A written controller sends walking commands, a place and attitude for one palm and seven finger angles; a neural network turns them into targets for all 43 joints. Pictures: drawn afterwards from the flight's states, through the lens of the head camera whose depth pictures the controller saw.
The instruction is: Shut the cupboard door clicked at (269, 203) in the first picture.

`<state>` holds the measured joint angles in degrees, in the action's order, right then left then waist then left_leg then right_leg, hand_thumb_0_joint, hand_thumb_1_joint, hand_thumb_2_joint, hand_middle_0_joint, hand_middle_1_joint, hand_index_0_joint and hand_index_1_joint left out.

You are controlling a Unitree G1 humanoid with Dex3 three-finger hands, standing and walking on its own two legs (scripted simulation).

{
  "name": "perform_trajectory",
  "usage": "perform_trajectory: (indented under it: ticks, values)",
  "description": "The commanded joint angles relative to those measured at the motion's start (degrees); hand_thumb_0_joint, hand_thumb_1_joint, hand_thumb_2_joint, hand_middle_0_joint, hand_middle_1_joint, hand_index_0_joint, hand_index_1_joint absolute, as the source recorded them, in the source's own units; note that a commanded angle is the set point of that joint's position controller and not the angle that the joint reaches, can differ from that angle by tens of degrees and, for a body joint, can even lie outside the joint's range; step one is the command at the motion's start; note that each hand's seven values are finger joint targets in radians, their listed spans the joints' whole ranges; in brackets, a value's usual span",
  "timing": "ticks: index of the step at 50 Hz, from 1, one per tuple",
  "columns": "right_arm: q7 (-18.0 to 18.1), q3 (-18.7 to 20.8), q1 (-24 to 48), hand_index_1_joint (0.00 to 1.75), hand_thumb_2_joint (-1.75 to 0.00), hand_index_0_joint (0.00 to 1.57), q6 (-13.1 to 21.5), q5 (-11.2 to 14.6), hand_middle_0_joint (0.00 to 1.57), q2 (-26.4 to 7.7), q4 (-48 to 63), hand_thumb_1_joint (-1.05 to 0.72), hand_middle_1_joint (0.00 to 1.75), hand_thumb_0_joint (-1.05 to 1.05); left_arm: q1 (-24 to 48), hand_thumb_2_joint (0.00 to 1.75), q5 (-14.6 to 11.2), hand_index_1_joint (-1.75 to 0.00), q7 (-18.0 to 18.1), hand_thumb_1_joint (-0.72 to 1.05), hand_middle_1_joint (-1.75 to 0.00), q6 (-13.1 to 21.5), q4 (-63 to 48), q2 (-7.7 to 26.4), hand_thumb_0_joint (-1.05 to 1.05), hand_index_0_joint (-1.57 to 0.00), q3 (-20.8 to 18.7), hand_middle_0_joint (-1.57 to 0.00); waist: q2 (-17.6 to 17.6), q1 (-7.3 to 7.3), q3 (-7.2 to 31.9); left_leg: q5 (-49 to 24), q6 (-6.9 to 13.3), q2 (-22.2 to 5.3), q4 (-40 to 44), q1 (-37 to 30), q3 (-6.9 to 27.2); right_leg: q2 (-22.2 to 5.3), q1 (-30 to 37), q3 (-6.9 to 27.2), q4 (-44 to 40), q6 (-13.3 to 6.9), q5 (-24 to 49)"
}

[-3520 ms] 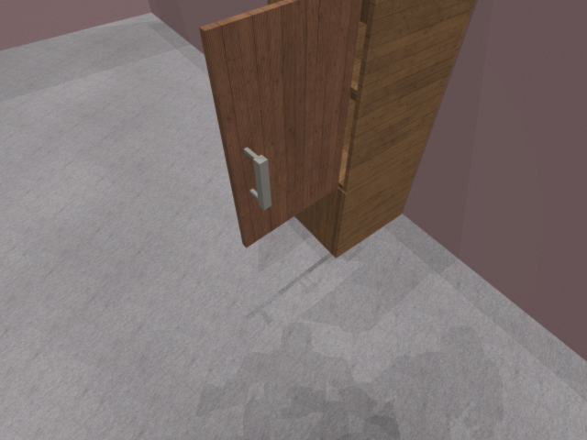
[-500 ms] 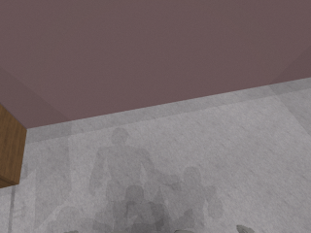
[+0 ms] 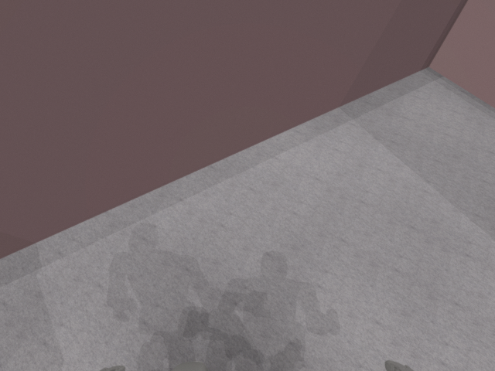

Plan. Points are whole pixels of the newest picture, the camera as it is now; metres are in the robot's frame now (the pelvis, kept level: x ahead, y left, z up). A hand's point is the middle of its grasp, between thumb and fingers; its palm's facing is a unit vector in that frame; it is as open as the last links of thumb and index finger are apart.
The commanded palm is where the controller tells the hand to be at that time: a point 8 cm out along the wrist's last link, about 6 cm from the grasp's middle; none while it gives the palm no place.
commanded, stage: walk around to get in front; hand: left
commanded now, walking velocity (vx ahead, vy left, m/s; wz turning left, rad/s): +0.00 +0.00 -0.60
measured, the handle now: out of the picture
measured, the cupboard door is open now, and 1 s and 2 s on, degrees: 94 94 94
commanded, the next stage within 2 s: walk to a spot facing it in 1.50 s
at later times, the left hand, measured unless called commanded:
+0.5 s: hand (186, 341) +0.18 +0.12 -0.16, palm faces -0.29 -0.92 -0.27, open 7.4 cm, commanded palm none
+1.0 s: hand (263, 278) +0.31 -0.01 -0.16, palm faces -0.60 -0.77 -0.23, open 7.4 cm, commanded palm none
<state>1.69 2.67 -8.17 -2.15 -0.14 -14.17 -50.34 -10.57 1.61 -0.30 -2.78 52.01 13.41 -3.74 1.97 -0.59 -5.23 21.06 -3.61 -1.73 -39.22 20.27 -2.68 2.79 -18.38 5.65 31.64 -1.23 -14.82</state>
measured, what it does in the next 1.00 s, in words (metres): steps to the right, turning right: left foot, then right foot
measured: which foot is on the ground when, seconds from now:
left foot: up 0.00-0.00, down 0.02-0.32, up 0.34-0.62, down 0.64-0.96, up 0.98-1.00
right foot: down 0.00-0.02, up 0.04-0.30, down 0.32-0.64, up 0.66-0.94, down 0.96-1.00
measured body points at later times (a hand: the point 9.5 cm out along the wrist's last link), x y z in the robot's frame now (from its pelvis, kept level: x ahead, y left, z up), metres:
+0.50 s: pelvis +0.02 -0.05 +0.00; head +0.08 -0.07 +0.44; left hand +0.20 +0.17 -0.14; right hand +0.01 -0.33 -0.15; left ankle +0.05 +0.10 -0.68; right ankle -0.01 -0.14 -0.73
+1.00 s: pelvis +0.08 -0.11 -0.01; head +0.11 -0.14 +0.43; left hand +0.34 +0.03 -0.14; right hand -0.09 -0.32 -0.16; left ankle +0.10 +0.06 -0.72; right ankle +0.03 -0.22 -0.74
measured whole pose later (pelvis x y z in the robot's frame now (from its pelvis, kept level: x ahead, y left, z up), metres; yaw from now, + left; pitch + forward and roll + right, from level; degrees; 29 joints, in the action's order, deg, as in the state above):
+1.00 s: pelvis +0.08 -0.11 -0.01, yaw -36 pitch +1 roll -1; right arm 0.1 2.0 -19.4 -0.8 -1.5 -14.8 -54.1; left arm -5.9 1.8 -3.7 0.0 50.9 15.0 -4.5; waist -1.0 1.8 -4.6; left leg 29.1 -4.4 -11.2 -46.1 14.6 -8.9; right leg -2.2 -20.4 -5.5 35.5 -1.1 -14.8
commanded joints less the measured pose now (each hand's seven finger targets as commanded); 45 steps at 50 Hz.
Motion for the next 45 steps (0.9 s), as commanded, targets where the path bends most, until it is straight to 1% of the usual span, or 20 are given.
perform_trajectory:
  ticks: [1,2,5,8,11,13,14,15,16,17,19,22,26,30,31,32,33,38,42,45]
  values:
    - [0.83,2.69,-10.39,0.30,-0.90,0.20,2.42,-1.67,0.20,-13.89,2.22,-0.90,0.30,0.00,2.22,0.90,-1.49,-0.30,-0.30,0.90,-0.30,0.32,-7.06,5.22,0.00,-0.20,-1.59,-0.20,-20.17,3.60,8.53,-5.83,9.39,-22.96,25.61,-18.21,25.29,1.88,-16.12,-0.32,13.84,1.52,-15.40]
    - [1.25,2.80,-10.23,0.30,-0.90,0.20,2.27,-1.82,0.20,-15.23,3.34,-0.90,0.30,0.00,4.26,0.90,-0.81,-0.30,-0.85,0.90,-0.30,0.69,-8.16,7.59,0.00,-0.20,-2.06,-0.20,-15.11,3.88,6.93,-8.59,14.45,-28.54,26.33,-10.73,27.73,-0.70,-14.21,-2.29,25.91,2.45,-20.48]
    - [1.10,1.42,-5.57,0.30,-0.90,0.20,3.08,-2.13,0.20,-10.19,3.84,-0.90,0.30,0.00,3.43,0.90,-0.20,-0.30,-1.80,0.90,-0.30,0.53,-5.77,6.17,0.00,-0.20,-2.53,-0.20,-12.65,0.45,5.99,-29.86,11.58,-19.93,20.59,-11.16,11.76,-3.61,-14.97,-3.92,35.16,3.80,-14.44]
    - [1.01,1.64,-7.72,0.30,-0.90,0.20,2.67,-2.16,0.20,-9.66,2.77,-0.90,0.30,0.00,5.28,0.90,-0.54,-0.30,-2.30,0.90,-0.30,0.30,-6.41,3.81,0.00,-0.20,-1.47,-0.20,-15.05,1.85,8.55,-41.71,9.30,-15.90,15.33,-16.34,0.96,-3.51,-10.62,-8.83,23.37,3.93,-13.62]
    - [0.55,2.45,-10.13,0.30,-0.90,0.20,2.28,-1.98,0.20,-11.28,1.80,-0.90,0.30,0.00,6.52,0.90,-0.66,-0.30,-2.36,0.90,-0.30,0.79,-6.66,3.63,0.00,-0.20,-1.15,-0.20,-15.79,3.42,9.65,-42.47,8.78,-17.07,12.82,-17.60,-0.77,-2.10,-5.10,-11.78,12.95,2.76,-11.99]
    - [0.21,2.86,-8.68,0.30,-0.90,0.20,1.93,-1.63,0.20,-11.81,1.92,-0.90,0.30,0.00,3.90,0.90,-0.61,-0.30,-2.22,0.90,-0.30,1.14,-5.84,4.60,0.00,-0.20,-1.37,-0.20,-14.60,1.70,8.93,-36.67,6.34,-16.72,9.00,-13.65,-2.82,-1.53,2.69,-12.74,1.90,1.90,-4.02]
    - [-0.01,2.96,-7.63,0.30,-0.90,0.20,1.76,-1.29,0.20,-11.52,2.49,-0.90,0.30,0.00,0.12,0.90,-0.44,-0.30,-1.97,0.90,-0.30,1.44,-4.79,6.57,0.00,-0.20,-1.78,-0.20,-10.88,-0.24,9.35,-30.75,3.89,-14.96,3.36,-8.74,-4.63,-2.27,10.46,-11.37,-5.53,0.81,5.49]
    - [-0.22,2.62,-6.34,0.30,-0.90,0.20,1.61,-0.55,0.20,-8.23,4.05,-0.90,0.30,0.00,-4.32,0.90,0.13,-0.30,-1.14,0.90,-0.30,1.88,-3.32,12.35,0.00,-0.20,-3.05,-0.20,4.39,-2.36,11.23,-13.72,0.29,-9.42,-8.08,4.47,-9.45,-14.11,22.76,3.65,-9.16,-3.27,23.36]
    - [-0.06,1.35,-1.75,0.30,-0.90,0.20,1.23,-0.22,0.20,-5.41,7.02,-0.90,0.30,0.00,-8.45,0.90,-0.45,-0.30,-0.30,0.90,-0.30,1.94,-1.92,17.17,0.00,-0.20,-3.97,-0.20,16.15,-5.35,10.72,18.13,-1.49,-3.02,-19.99,14.07,-6.25,-26.11,23.06,16.71,-10.19,-10.48,41.95]
    - [0.34,1.15,-0.81,0.30,-0.90,0.20,0.77,-0.06,0.20,-5.63,6.91,-0.90,0.30,0.00,-8.11,0.90,-0.77,-0.30,0.10,0.90,-0.30,1.62,-2.28,16.95,0.00,-0.20,-3.73,-0.20,11.47,-5.34,9.20,16.99,-0.65,-4.22,-24.48,14.14,0.67,-25.28,17.75,16.05,-9.93,-13.17,34.34]
    - [0.64,1.64,-0.65,0.30,-0.90,0.20,0.42,-0.43,0.20,-6.47,4.75,-0.90,0.30,0.00,-0.92,0.90,-0.56,-0.30,1.10,0.90,-0.30,1.25,-3.73,12.59,0.00,-0.20,-3.34,-0.20,15.06,-2.18,8.03,9.66,-0.94,-5.14,-27.09,15.18,2.98,-18.84,14.95,12.96,-9.54,-11.36,27.97]
    - [-0.05,1.18,-1.60,0.30,-0.90,0.20,0.37,-0.40,0.20,-4.47,3.23,-0.90,0.30,0.00,1.66,0.90,-0.30,-0.30,1.24,0.90,-0.30,1.70,-5.08,11.19,0.00,-0.20,-2.71,-0.20,6.75,0.02,8.60,5.02,-1.60,-3.28,-18.93,8.76,1.25,-15.67,10.13,9.69,-8.69,-10.18,28.53]
    - [-0.10,1.14,-1.87,0.30,-0.90,0.20,0.76,-0.09,0.20,-3.70,3.31,-0.90,0.30,0.00,1.30,0.90,-0.18,-0.30,1.00,0.90,-0.30,1.49,-4.95,11.88,0.00,-0.20,-3.02,-0.20,6.54,-0.22,8.88,2.48,-1.11,-0.45,-6.55,3.55,0.26,-14.06,9.21,12.52,-8.19,-9.73,25.17]
    - [0.58,1.42,-7.76,0.30,-0.90,0.20,1.67,-0.05,0.20,-5.10,1.89,-0.90,0.30,0.00,4.26,0.90,-0.76,-0.30,0.75,0.90,-0.30,0.96,-5.47,10.60,0.00,-0.20,-2.77,-0.20,5.01,3.33,9.15,-8.04,0.28,-0.81,12.23,-10.51,0.71,-10.43,1.01,12.87,-3.99,-4.70,18.21]
    - [0.76,1.89,-9.93,0.30,-0.90,0.20,2.31,-0.81,0.20,-8.79,1.72,-0.90,0.30,0.00,3.55,0.90,-1.14,-0.30,0.42,0.90,-0.30,0.66,-6.32,7.58,0.00,-0.20,-2.22,-0.20,-5.38,3.92,10.02,-5.85,3.58,-9.68,19.89,-16.95,11.18,-4.16,-7.63,8.60,2.31,-1.46,3.16]
    - [0.78,2.90,-11.86,0.30,-0.90,0.20,2.52,-1.96,0.20,-14.66,2.30,-0.90,0.30,0.00,2.58,0.90,-1.31,-0.30,-0.43,0.90,-0.30,0.64,-7.72,4.95,0.00,-0.20,-1.62,-0.20,-20.92,4.38,9.85,-1.84,10.52,-25.05,26.23,-19.23,26.79,2.42,-15.85,-2.21,17.91,1.80,-20.42]
    - [0.64,2.80,-11.81,0.30,-0.90,0.20,2.40,-2.15,0.20,-15.32,3.23,-0.90,0.30,0.00,4.81,0.90,-0.54,-0.30,-1.11,0.90,-0.30,0.97,-8.75,7.20,0.00,-0.20,-2.14,-0.20,-14.91,5.01,7.67,6.40,14.85,-29.32,28.23,-12.66,30.71,-1.44,-16.02,-1.88,28.33,1.97,-21.65]
    - [0.33,1.42,-9.38,0.30,-0.90,0.20,3.96,-2.35,0.20,-9.83,2.61,-0.90,0.30,0.00,7.99,0.90,0.04,-0.30,-3.71,0.90,-0.30,1.45,-7.30,4.03,0.00,-0.20,-1.69,-0.20,-12.80,2.78,5.06,-8.97,9.36,-17.96,24.29,-15.36,7.08,-5.86,-17.23,-7.24,26.88,3.12,-10.43]
    - [-0.31,1.94,-12.98,0.30,-0.90,0.20,4.01,-2.32,0.20,-10.67,0.84,-0.90,0.30,0.00,11.02,0.90,-0.10,-0.30,-4.28,0.90,-0.30,1.87,-7.46,2.63,0.00,-0.20,-0.82,-0.20,-13.61,4.64,5.57,-12.27,8.07,-17.56,21.98,-14.68,-0.53,-4.70,-9.68,-12.25,13.62,2.52,-9.73]
    - [-0.71,2.22,-11.91,0.30,-0.90,0.20,3.69,-2.26,0.20,-11.25,0.42,-0.90,0.30,0.00,8.85,0.90,0.07,-0.30,-4.23,0.90,-0.30,2.21,-6.35,3.38,0.00,-0.20,-1.09,-0.20,-13.39,3.09,5.45,-9.46,6.43,-17.41,17.11,-10.83,-4.41,-2.77,-0.07,-15.23,3.57,1.55,-7.06]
